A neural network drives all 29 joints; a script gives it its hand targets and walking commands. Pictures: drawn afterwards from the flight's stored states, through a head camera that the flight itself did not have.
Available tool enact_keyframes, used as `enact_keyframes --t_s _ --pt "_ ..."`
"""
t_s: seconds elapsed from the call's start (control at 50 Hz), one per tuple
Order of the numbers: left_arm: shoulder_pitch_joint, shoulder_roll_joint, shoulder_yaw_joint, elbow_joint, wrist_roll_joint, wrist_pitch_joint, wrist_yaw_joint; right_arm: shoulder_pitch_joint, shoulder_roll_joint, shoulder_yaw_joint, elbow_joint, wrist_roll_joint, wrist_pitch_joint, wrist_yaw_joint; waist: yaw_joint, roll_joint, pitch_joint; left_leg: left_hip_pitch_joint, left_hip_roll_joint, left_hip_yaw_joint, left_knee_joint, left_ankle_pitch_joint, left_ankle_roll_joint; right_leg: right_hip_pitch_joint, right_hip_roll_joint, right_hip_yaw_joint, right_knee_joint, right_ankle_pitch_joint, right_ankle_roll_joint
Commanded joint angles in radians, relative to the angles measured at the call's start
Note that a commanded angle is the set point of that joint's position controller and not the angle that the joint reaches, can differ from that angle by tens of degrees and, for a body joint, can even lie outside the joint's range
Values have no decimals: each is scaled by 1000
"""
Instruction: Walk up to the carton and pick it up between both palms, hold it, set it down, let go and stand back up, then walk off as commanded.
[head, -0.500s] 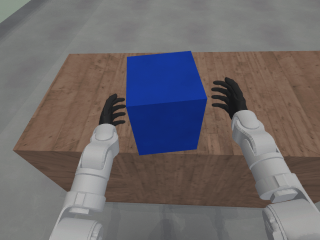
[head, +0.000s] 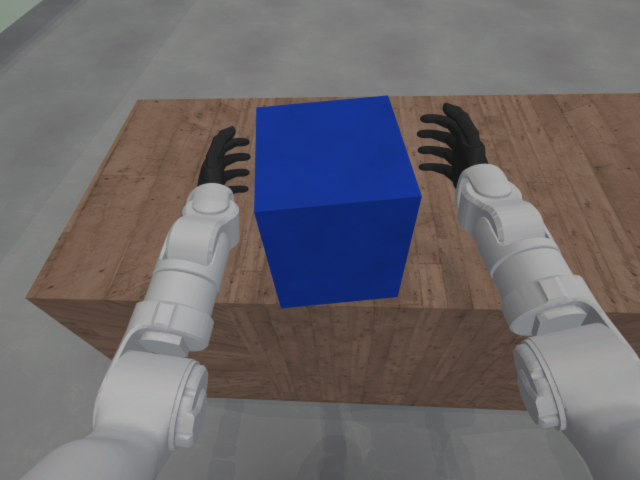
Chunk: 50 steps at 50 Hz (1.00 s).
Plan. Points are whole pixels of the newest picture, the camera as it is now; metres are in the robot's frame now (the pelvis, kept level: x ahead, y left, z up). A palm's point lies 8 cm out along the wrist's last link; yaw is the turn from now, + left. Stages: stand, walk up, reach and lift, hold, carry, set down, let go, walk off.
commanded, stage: reach and lift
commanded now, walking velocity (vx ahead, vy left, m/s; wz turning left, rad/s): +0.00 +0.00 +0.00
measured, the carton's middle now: (331, 208) +0.51 +0.01 +0.00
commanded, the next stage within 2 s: none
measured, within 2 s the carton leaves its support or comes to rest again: neither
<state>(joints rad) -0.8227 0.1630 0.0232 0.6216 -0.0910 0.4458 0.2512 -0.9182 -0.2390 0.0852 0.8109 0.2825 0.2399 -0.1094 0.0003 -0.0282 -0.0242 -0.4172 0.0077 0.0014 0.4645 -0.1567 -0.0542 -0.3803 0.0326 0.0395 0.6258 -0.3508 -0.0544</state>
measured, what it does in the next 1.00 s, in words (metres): stands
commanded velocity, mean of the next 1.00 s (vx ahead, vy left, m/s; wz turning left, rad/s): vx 0.00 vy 0.00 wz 0.00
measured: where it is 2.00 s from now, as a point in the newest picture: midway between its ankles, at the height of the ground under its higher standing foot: outside the picture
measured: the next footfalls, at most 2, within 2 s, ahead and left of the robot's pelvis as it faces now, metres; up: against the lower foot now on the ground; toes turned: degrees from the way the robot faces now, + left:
none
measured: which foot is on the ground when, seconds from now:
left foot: down 0.00-1.00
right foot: down 0.00-1.00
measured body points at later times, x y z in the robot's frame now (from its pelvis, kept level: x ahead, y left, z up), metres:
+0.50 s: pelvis +0.01 +0.00 +0.00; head +0.09 +0.00 +0.44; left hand +0.47 +0.17 +0.08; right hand +0.48 -0.16 +0.07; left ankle +0.04 +0.16 -0.73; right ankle -0.03 -0.08 -0.73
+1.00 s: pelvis +0.01 +0.01 -0.01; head +0.14 +0.00 +0.42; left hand +0.47 +0.16 +0.01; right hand +0.49 -0.16 +0.02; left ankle +0.04 +0.16 -0.73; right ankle -0.03 -0.08 -0.73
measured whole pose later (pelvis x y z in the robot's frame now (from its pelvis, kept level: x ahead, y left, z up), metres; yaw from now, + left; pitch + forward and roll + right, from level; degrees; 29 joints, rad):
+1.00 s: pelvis +0.01 +0.01 -0.01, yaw +1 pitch +28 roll +2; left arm -0.92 0.10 0.11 1.20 -0.09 -0.23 0.20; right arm -0.91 -0.24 0.08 1.11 0.28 -0.19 -0.02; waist 0.00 -0.02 -0.23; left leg -0.83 0.01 0.00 0.46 -0.12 -0.05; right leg -0.79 0.03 0.04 0.63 -0.31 -0.04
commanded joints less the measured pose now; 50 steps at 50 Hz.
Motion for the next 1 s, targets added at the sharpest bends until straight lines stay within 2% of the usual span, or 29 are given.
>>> enact_keyframes --t_s 0.0,0.06,0.16,0.18,0.2,0.22,0.24,0.28,0.3,0.32,0.36,0.38,0.42,0.44,0.46,0.48,0.5,0.52,0.56,0.58,0.64,0.72,0.76,0.82,0.84,0.88,0.92,0.94,0.98 --pt "-813 192 148 -7 -77 -152 42 -768 -307 -72 -55 111 -93 15 154 9 -885 132 18 29 25 289 14 61 14 -3 -167 678 92" --pt "-787 189 143 32 -109 -187 40 -778 -307 -60 -44 121 -99 23 158 -32 -922 127 20 24 39 335 17 66 9 1 -144 772 98" --pt "-711 157 183 252 -39 -272 -6 -676 -244 -37 170 81 -136 32 143 -51 -833 73 3 36 31 338 9 105 -7 -6 -130 884 117" --pt "-695 155 194 287 -22 -284 -10 -673 -234 -17 171 92 -139 35 170 -67 -839 22 5 29 16 314 19 150 -15 11 -124 896 120" --pt "-696 142 183 232 -30 -314 -17 -665 -229 -35 135 74 -171 23 143 -22 -899 29 -2 36 30 347 8 164 -26 15 -107 981 129" --pt "-705 150 186 274 -38 -338 -17 -705 -238 -40 130 83 -185 22 147 -41 -907 19 -3 32 27 325 6 142 -9 0 -112 913 117" --pt "-748 149 185 193 -51 -367 -18 -733 -229 -27 94 86 -214 32 167 0 -1002 38 -6 46 51 394 4 149 -10 -1 -95 950 118" --pt "-694 165 207 369 -42 -434 -40 -672 -194 -23 197 75 -232 29 150 -68 -895 -52 -8 41 47 298 19 135 -35 18 -86 956 136" --pt "-708 163 208 251 -44 -452 -31 -675 -228 -43 151 61 -254 28 140 -17 -989 37 0 30 57 416 4 120 -28 3 -68 1028 134" --pt "-687 168 237 273 -47 -477 -34 -678 -207 -27 119 71 -285 32 168 -26 -1058 92 10 24 84 484 9 41 -33 -1 -62 1043 143" --pt "-666 147 213 267 -52 -506 -35 -672 -224 -15 97 66 -322 39 153 -11 -1112 111 14 10 101 501 1 24 -23 -13 -61 1014 136" --pt "-669 137 225 295 -58 -537 -41 -691 -176 14 104 73 -340 49 194 -2 -1100 96 8 24 121 527 8 -23 -32 -2 -62 994 134" --pt "-675 125 190 305 -31 -565 -42 -651 -204 -32 103 34 -367 55 135 4 -1145 73 14 20 123 488 -7 -7 -18 -12 -52 997 124" --pt "-648 114 208 352 -21 -573 -43 -664 -204 -20 134 44 -365 67 184 1 -1136 99 18 18 118 490 2 -75 -19 -18 -61 927 119" --pt "-655 102 190 357 -23 -580 -46 -672 -204 -38 112 27 -383 67 157 -11 -1147 83 20 20 123 459 2 -64 -15 -20 -58 915 118" --pt "-633 118 223 412 4 -584 -52 -662 -195 -33 99 12 -387 63 174 -50 -1116 11 11 40 114 420 8 2 -20 -9 -51 955 123" --pt "-616 78 184 383 2 -597 -56 -644 -209 -33 101 18 -407 73 149 -28 -1121 15 16 28 102 411 0 33 -28 -9 -30 1009 128" --pt "-620 83 207 467 3 -614 -63 -627 -193 -46 182 12 -412 70 145 -46 -1058 -17 15 23 114 389 11 -18 -35 -9 -31 941 136" --pt "-612 106 225 433 -2 -632 -65 -640 -174 -16 111 17 -436 80 186 -38 -1139 60 25 16 130 455 20 -94 -33 -12 -42 938 142" --pt "-592 84 212 501 -14 -644 -81 -645 -149 5 104 19 -449 77 180 -81 -1116 -62 9 39 136 371 26 -13 -38 -2 -24 985 141" --pt "-572 91 229 481 20 -696 -87 -567 -150 -4 183 2 -475 83 153 -70 -1112 -110 16 39 108 357 23 84 -51 13 12 1054 155" --pt "-616 41 223 334 0 -748 -56 -591 -159 -43 142 -20 -519 89 169 35 -1287 224 52 2 181 646 -5 -276 -22 -36 -35 892 129" --pt "-613 47 241 343 24 -754 -54 -564 -151 -71 153 -56 -525 79 151 8 -1289 180 39 19 198 603 -1 -258 -15 -28 -51 921 119" --pt "-647 27 222 277 47 -764 -47 -555 -154 -88 149 -61 -532 83 126 88 -1324 274 44 12 194 657 -16 -323 2 -52 -77 831 99" --pt "-618 10 220 320 34 -769 -48 -567 -128 -65 127 -56 -523 90 161 49 -1304 250 45 5 197 623 -5 -325 0 -46 -80 787 99" --pt "-614 14 229 334 48 -764 -45 -558 -124 -57 139 -52 -515 91 167 37 -1281 178 33 30 189 579 -2 -260 2 -39 -65 817 98" --pt "-575 7 240 377 58 -770 -63 -554 -96 -42 126 -65 -519 84 155 -16 -1265 80 21 32 171 526 5 -114 -15 -23 -27 1000 135" --pt "-596 -20 223 359 47 -769 -65 -588 -108 -56 116 -73 -530 89 119 -8 -1241 122 27 -3 162 565 3 -196 -15 -50 -22 1003 147" --pt "-596 -17 255 358 42 -784 -76 -570 -54 -51 83 -90 -524 85 165 -12 -1294 145 27 10 182 570 20 -217 -28 -33 -42 962 144"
